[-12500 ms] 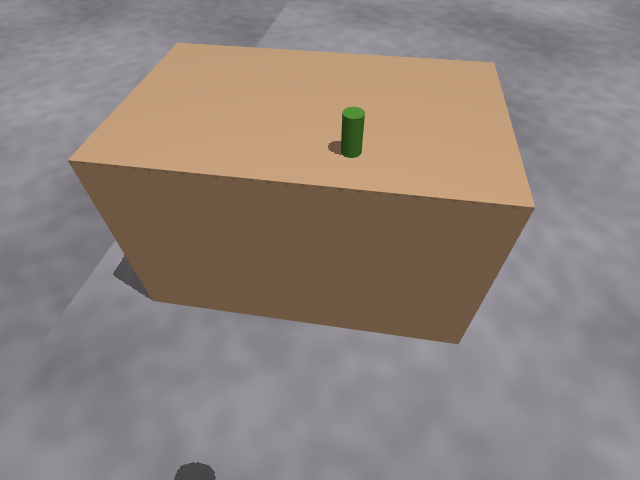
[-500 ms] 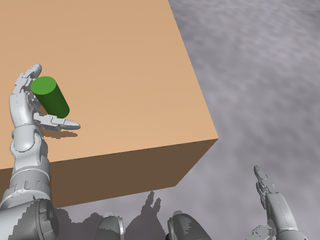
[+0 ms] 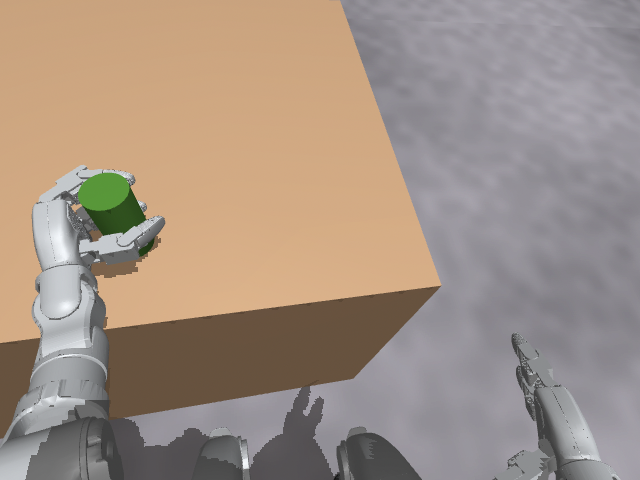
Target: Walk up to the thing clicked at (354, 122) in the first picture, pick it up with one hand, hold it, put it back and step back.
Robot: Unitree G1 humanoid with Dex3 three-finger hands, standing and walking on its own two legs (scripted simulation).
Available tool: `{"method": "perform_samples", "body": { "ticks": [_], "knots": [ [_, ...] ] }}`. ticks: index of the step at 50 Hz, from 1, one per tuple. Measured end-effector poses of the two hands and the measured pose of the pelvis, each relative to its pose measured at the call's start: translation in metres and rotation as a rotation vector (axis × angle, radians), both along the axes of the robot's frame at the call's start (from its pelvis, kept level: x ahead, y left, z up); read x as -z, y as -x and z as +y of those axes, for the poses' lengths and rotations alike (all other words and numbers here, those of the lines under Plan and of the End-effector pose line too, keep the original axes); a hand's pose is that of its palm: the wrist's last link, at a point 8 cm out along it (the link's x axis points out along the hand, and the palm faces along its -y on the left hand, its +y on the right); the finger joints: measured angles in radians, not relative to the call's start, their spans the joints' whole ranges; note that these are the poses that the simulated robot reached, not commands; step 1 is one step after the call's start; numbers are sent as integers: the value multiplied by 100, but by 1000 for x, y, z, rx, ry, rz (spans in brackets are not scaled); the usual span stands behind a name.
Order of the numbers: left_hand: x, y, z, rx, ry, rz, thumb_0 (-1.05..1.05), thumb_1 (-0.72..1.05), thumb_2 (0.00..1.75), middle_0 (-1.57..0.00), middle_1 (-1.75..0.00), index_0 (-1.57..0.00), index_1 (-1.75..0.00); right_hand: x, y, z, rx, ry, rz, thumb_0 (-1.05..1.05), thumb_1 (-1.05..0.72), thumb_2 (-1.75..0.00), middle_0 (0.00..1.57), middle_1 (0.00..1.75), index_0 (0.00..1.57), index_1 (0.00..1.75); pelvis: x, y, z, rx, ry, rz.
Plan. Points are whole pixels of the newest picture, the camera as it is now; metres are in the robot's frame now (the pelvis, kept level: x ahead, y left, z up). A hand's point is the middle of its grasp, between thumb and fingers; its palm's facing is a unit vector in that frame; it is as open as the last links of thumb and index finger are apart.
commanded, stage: close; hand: left
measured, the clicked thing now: (120, 218) +0.45 +0.21 +0.02
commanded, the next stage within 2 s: settle in 0.02 s
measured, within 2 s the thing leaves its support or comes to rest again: leaves its support in 0.32 s
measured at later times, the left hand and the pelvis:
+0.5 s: hand (112, 195) +0.46 +0.21 +0.05, palm faces +0.19 -0.98 -0.02, open 7.3 cm; pelvis +0.00 +0.00 +0.01, yaw +0 degrees
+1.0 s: hand (99, 165) +0.47 +0.21 +0.09, palm faces +0.19 -0.98 -0.01, open 7.3 cm; pelvis +0.01 +0.00 +0.02, yaw +0 degrees
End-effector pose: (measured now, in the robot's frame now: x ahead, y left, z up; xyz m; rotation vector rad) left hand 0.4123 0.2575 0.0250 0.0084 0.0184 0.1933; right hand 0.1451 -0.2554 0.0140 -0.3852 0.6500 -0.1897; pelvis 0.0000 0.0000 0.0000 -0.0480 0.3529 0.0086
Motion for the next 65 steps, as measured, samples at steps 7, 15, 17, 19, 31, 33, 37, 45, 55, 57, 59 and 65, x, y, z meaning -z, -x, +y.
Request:
{"method": "perform_samples", "body": {
  "ticks": [7, 15, 17, 19, 31, 33, 37, 45, 55, 57, 59, 65],
  "knots": [
    [0, -8, -1, 5, 4, 5, -1, -14, 83, -95, -96, -96, -97, 5, 2, 5, 0, -15, 11, -1, 50, -5, 6, 5, 6, 5, 1, 1, 2, 2, 2, 8],
    [-5, -15, -2, 14, 1, -5, 0, -13, 106, -91, -109, -90, -110, 9, 6, 8, 8, -30, 23, -1, 51, -5, 6, 5, 6, 5, 2, 2, 3, 6, 3, 8],
    [-8, -16, -1, 9, 0, -8, 0, -11, 110, -90, -111, -89, -112, 9, 7, 8, 12, -33, 27, -1, 51, -5, 6, 5, 6, 5, 1, 2, 3, 7, 3, 6],
    [-13, -16, -1, 7, -2, -11, 0, -10, 113, -89, -112, -89, -113, 9, 8, 9, 15, -38, 30, -1, 51, -5, 6, 5, 6, 5, 0, 1, 3, 8, 3, 2],
    [-42, -18, 0, 2, -14, -2, 0, -8, 115, -87, -115, -87, -116, 4, 3, 6, 24, -63, 19, -1, 52, -5, 6, 5, 6, 5, -12, -1, 1, 5, -6, -27],
    [-45, -18, -1, 5, -13, -1, 0, -8, 115, -87, -115, -87, -116, 4, 3, 5, 27, -67, 23, -1, 52, -5, 6, 5, 6, 5, -13, -1, 0, 5, -8, -30],
    [-50, -21, -2, 8, -2, 4, 0, -8, 115, -87, -115, -87, -116, 4, 2, 4, 30, -70, 30, -1, 53, -5, 6, 5, 6, 5, -17, -3, -1, 6, -10, -35],
    [-61, -26, -2, 8, -1, 0, 0, -8, 115, -88, -115, -88, -116, 2, -1, 1, 44, -73, 33, -1, 53, -5, 6, 5, 6, 5, -21, -5, 0, 7, -12, -46],
    [-73, -32, 3, 11, -5, 1, 0, -8, 115, -88, -115, -88, -116, 3, -3, 2, 67, -80, 46, -1, 53, -5, 6, 5, 6, 5, -26, -10, 3, 10, -12, -52],
    [-75, -33, 4, 12, 0, 0, 0, -8, 115, -88, -115, -88, -116, 4, -4, 2, 69, -83, 47, -1, 53, -5, 6, 5, 6, 5, -27, -10, 4, 10, -11, -54],
    [-77, -33, 5, 11, 0, 0, 0, -9, 116, -88, -115, -88, -116, 4, -4, 3, 71, -84, 49, -1, 53, -5, 6, 5, 6, 5, -28, -11, 5, 10, -10, -56],
    [-83, -34, 7, 10, -2, 0, 0, -9, 116, -88, -115, -88, -116, 5, -5, 4, 78, -92, 55, -1, 54, -5, 6, 5, 6, 5, -31, -12, 7, 11, -10, -62]
  ]
}}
